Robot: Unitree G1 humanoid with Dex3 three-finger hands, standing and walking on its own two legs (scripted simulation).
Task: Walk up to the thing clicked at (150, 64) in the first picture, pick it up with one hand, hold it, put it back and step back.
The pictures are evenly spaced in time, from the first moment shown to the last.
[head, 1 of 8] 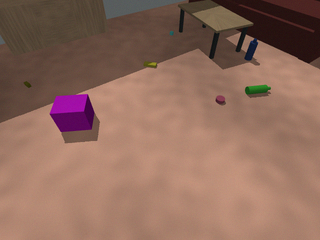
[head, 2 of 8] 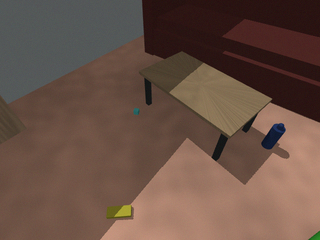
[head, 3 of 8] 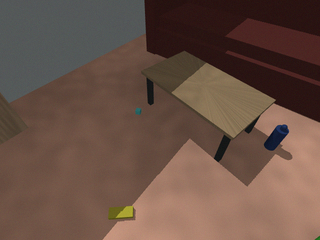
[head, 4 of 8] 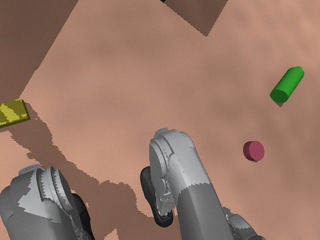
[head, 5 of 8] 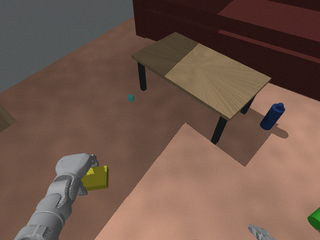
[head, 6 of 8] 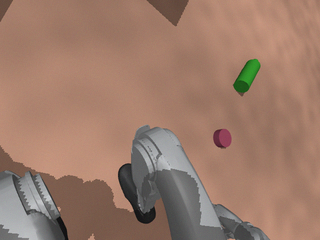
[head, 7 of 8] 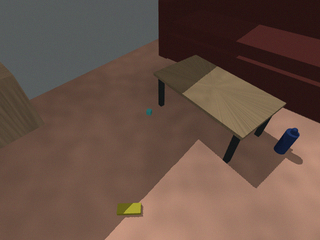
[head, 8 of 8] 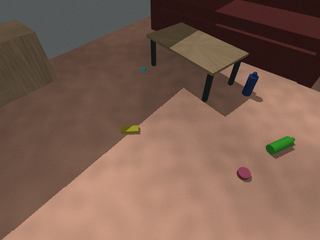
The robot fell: no
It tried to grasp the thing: yes
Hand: left
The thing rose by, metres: 0.69
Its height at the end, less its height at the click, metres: +0.00
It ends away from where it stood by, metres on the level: 0.01
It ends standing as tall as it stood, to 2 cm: yes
